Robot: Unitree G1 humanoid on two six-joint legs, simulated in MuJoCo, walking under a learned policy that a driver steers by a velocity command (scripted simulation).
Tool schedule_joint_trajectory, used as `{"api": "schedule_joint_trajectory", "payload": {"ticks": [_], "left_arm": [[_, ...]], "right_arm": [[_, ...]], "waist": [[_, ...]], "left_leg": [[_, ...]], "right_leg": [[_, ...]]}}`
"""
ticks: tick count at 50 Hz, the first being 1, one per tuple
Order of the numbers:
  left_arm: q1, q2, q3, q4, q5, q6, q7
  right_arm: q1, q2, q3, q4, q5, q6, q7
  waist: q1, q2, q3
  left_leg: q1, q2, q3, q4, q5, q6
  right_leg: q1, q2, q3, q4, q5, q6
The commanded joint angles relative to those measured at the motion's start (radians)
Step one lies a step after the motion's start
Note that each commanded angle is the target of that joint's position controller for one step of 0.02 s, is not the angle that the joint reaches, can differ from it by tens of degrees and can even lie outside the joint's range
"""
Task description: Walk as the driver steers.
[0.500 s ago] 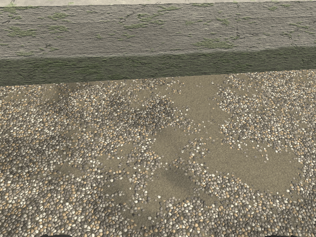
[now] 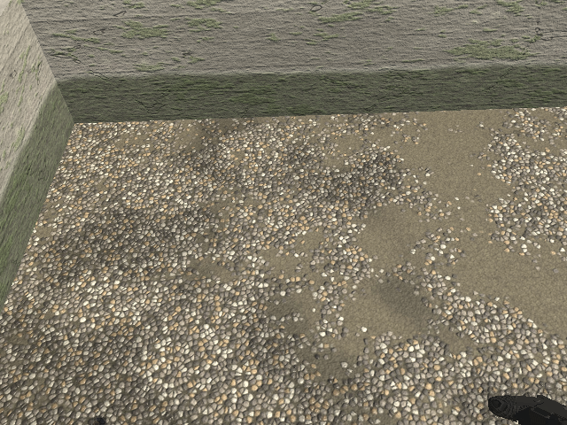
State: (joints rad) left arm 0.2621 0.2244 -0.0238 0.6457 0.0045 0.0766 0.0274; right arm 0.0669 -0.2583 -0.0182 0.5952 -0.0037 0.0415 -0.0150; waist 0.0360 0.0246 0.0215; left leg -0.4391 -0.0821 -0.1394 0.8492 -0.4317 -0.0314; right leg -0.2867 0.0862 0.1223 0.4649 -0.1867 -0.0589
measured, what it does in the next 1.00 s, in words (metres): steps on the spot: left foot, then right foot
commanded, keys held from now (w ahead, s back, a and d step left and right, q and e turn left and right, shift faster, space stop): e+shift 0.26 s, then shift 0.22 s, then w+shift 0.18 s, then w+q+shift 0.34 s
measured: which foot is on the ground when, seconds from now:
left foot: up 0.00-0.26, down 0.28-0.74, up 0.76-1.00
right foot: down 0.00-0.28, up 0.30-0.68, down 0.70-1.00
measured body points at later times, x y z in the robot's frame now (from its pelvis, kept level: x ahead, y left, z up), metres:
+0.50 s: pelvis -0.01 +0.08 +0.00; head +0.02 +0.10 +0.45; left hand +0.24 +0.31 -0.10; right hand +0.02 -0.20 -0.10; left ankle +0.03 +0.16 -0.74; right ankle -0.11 -0.08 -0.60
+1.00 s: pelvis +0.00 +0.08 -0.02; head +0.03 +0.09 +0.42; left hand +0.18 +0.30 -0.14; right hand +0.17 -0.21 -0.07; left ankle +0.09 +0.16 -0.72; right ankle -0.10 -0.03 -0.74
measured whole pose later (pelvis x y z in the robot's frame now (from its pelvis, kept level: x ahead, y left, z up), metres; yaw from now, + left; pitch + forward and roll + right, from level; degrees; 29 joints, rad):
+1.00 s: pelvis +0.00 +0.08 -0.02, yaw -12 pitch +2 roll -2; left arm 0.22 0.26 0.02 0.67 0.03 -0.03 0.03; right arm 0.08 -0.27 -0.04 0.51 0.00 0.07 0.05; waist 0.02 -0.01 0.02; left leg -0.57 -0.01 -0.01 0.88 -0.28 0.03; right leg -0.22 -0.03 -0.10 0.65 -0.46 0.01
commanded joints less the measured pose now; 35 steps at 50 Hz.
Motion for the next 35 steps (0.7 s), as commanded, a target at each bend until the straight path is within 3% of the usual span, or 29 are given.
{"api": "schedule_joint_trajectory", "payload": {"ticks": [1,3,7,9,12,13,14,15,16,17,18,19,20,21,24,25,26,27,28,30,33,34,35], "left_arm": [[-0.06,0.218,0.073,-0.126,-0.023,-0.026,0.006],[-0.023,0.21,0.078,-0.12,-0.04,-0.016,0.007],[0.02,0.226,0.099,-0.126,-0.038,0.013,0.029],[0.015,0.241,0.109,-0.14,-0.037,0.026,0.035],[-0.027,0.249,0.116,-0.171,-0.056,0.032,0.045],[-0.046,0.243,0.113,-0.18,-0.066,0.03,0.048],[-0.017,0.211,0.101,-0.175,-0.063,0.026,0.049],[0.012,0.155,0.091,-0.178,-0.058,0.021,0.044],[0.031,0.185,0.099,-0.202,-0.062,-0.003,0.043],[0.058,0.272,0.123,-0.157,-0.05,-0.016,0.044],[0.057,0.301,0.135,-0.123,-0.055,-0.012,0.049],[0.06,0.272,0.128,-0.11,-0.051,0.001,0.061],[0.051,0.235,0.116,-0.112,-0.045,0.008,0.064],[0.039,0.205,0.103,-0.12,-0.049,0.011,0.063],[-0.001,0.177,0.086,-0.14,-0.07,0.013,0.052],[-0.032,0.2,0.103,-0.082,0.0,0.03,0.033],[-0.037,0.17,0.092,-0.07,0.001,0.038,0.02],[-0.071,0.151,0.086,-0.066,0.0,0.041,0.012],[-0.098,0.146,0.084,-0.071,0.001,0.042,0.011],[-0.119,0.134,0.074,-0.072,-0.007,0.037,0.019],[-0.178,0.092,0.045,-0.1,-0.012,0.02,0.024],[-0.182,0.073,0.036,-0.106,-0.008,0.011,0.024],[-0.155,0.052,0.031,-0.097,-0.006,-0.001,0.02]], "right_arm": [[0.01,-0.114,-0.05,-0.057,-0.007,0.004,-0.04],[-0.021,-0.066,-0.038,-0.075,-0.013,0.016,-0.052],[-0.054,-0.025,-0.026,-0.072,0.005,-0.005,-0.036],[-0.031,-0.039,-0.029,-0.056,0.016,-0.022,-0.019],[0.048,-0.084,-0.045,-0.021,0.022,-0.041,0.002],[0.092,-0.088,-0.049,0.001,0.018,-0.044,0.006],[0.112,-0.094,-0.048,0.012,0.009,-0.042,0.008],[0.083,-0.133,-0.045,-0.004,-0.031,-0.035,0.009],[0.086,-0.176,-0.056,-0.009,-0.082,-0.019,0.012],[0.057,-0.145,-0.052,-0.027,-0.078,-0.005,0.006],[0.022,-0.11,-0.036,-0.035,-0.062,0.006,0.002],[0.018,-0.087,-0.024,-0.035,-0.046,0.018,-0.004],[0.031,-0.085,-0.017,-0.025,-0.032,0.03,-0.008],[0.052,-0.085,-0.009,-0.018,-0.029,0.038,-0.013],[0.125,-0.074,0.007,-0.002,-0.017,0.035,-0.015],[0.141,-0.098,-0.01,-0.005,0.015,-0.004,0.008],[0.145,-0.077,-0.002,0.001,0.011,-0.028,0.014],[0.139,-0.069,-0.001,0.002,0.01,-0.042,0.014],[0.155,-0.094,-0.014,0.009,0.01,-0.047,0.016],[0.195,-0.122,-0.034,0.022,0.001,-0.032,0.027],[0.185,-0.101,-0.038,0.006,-0.018,0.009,0.025],[0.187,-0.091,-0.037,0.005,-0.012,0.022,0.022],[0.147,-0.082,-0.034,-0.013,0.018,0.019,0.016]], "waist": [[-0.051,-0.098,-0.028],[-0.047,-0.098,-0.059],[-0.016,-0.176,-0.121],[-0.008,-0.222,-0.141],[-0.024,-0.261,-0.16],[-0.042,-0.242,-0.171],[-0.033,-0.184,-0.206],[0.001,0.099,-0.199],[0.018,0.313,-0.173],[0.017,0.165,-0.125],[0.034,0.068,-0.071],[0.038,0.03,-0.055],[0.027,0.039,-0.032],[0.023,0.043,-0.025],[-0.007,0.066,-0.026],[-0.02,0.036,-0.088],[-0.029,0.075,-0.105],[-0.041,0.108,-0.083],[-0.057,0.143,-0.066],[-0.077,0.167,-0.069],[-0.103,0.172,-0.061],[-0.104,0.161,-0.049],[-0.056,0.112,-0.054]], "left_leg": [[-0.156,-0.013,-0.003,0.253,-0.024,-0.033],[-0.15,-0.03,-0.006,0.211,0.002,-0.049],[-0.069,-0.041,-0.013,-0.072,0.022,-0.041],[0.014,-0.04,-0.023,-0.198,0.039,-0.028],[0.151,-0.002,-0.031,-0.391,0.131,-0.004],[0.255,0.028,-0.004,-0.49,0.239,0.011],[0.387,0.109,-0.023,-0.504,0.347,0.048],[0.507,0.297,-0.205,-0.467,0.622,0.155],[0.399,0.446,-0.396,-0.508,0.751,0.291],[0.31,0.478,-0.368,-0.53,0.768,0.333],[0.25,0.392,-0.261,-0.519,0.7,0.306],[0.239,0.327,-0.198,-0.504,0.607,0.265],[0.225,0.31,-0.175,-0.5,0.612,0.261],[0.206,0.289,-0.149,-0.5,0.62,0.267],[0.258,0.263,-0.152,-0.509,0.473,0.289],[0.258,0.248,-0.099,-0.502,0.441,0.203],[0.272,0.215,-0.082,-0.517,0.322,0.162],[0.268,0.193,-0.078,-0.525,0.249,0.14],[0.286,0.191,-0.096,-0.523,0.222,0.145],[0.314,0.217,-0.133,-0.502,0.206,0.172],[0.238,0.241,-0.158,-0.5,0.13,0.207],[0.182,0.238,-0.194,-0.505,0.108,0.213],[0.1,0.216,-0.21,-0.485,0.039,0.197]], "right_leg": [[0.076,-0.249,0.411,-0.176,0.128,-0.191],[0.116,-0.209,0.401,-0.156,0.144,-0.175],[0.209,-0.164,0.421,-0.111,0.149,-0.128],[0.2,-0.168,0.482,-0.122,0.137,-0.12],[0.161,-0.169,0.567,-0.117,0.087,-0.089],[0.101,-0.147,0.552,-0.088,0.016,-0.06],[0.015,-0.107,0.49,-0.009,-0.158,-0.027],[-0.199,0.034,0.315,0.272,-0.405,0.03],[-0.314,0.099,0.213,0.501,-0.55,0.063],[-0.3,0.059,0.198,0.679,-0.474,0.111],[-0.286,0.05,0.17,0.752,-0.399,0.128],[-0.291,0.046,0.164,0.805,-0.345,0.132],[-0.319,0.048,0.152,0.904,-0.307,0.138],[-0.325,0.047,0.13,0.981,-0.28,0.145],[-0.382,0.043,0.122,1.039,-0.254,0.176],[-0.35,0.049,0.129,0.876,-0.196,0.155],[-0.296,0.039,0.131,0.737,-0.168,0.156],[-0.274,0.038,0.116,0.614,-0.144,0.158],[-0.27,0.043,0.092,0.528,-0.137,0.16],[-0.236,0.023,0.063,0.357,-0.161,0.144],[-0.106,-0.035,-0.064,0.151,-0.194,0.103],[-0.034,-0.048,-0.101,0.082,-0.139,0.078],[0.083,-0.048,-0.139,-0.002,-0.008,0.052]]}}
Keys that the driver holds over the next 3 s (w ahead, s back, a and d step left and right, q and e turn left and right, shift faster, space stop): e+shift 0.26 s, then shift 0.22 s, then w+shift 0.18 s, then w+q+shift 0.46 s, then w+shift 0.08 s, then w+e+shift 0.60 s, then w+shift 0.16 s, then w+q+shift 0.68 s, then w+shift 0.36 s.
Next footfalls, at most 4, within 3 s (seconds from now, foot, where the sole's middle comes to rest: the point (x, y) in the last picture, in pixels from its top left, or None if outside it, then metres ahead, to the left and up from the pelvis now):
0.28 left None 0.06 0.15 -0.78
0.70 right None -0.06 -0.04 -0.78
1.04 left None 0.11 0.15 -0.78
1.36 right None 0.12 -0.04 -0.78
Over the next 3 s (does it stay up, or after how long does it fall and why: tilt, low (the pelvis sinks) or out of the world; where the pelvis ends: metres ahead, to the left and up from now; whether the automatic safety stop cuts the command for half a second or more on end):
stays up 0.01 0.02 -0.02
